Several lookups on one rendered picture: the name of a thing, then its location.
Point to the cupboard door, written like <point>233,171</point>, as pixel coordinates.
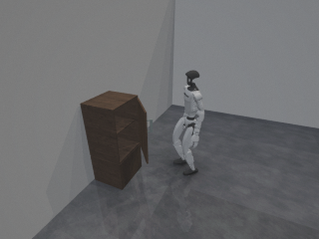
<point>143,130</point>

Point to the right robot thigh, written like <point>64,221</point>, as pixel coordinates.
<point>178,129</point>

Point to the robot left hand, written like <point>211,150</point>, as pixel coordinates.
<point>194,139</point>

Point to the left robot thigh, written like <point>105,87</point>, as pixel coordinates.
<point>187,139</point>

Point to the robot thigh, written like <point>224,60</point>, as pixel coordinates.
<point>178,129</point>
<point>187,139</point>

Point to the robot left forearm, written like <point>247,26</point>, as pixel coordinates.
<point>198,123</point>

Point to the left robot upper arm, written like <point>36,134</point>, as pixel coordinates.
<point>198,100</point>

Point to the handle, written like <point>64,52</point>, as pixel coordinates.
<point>151,125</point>

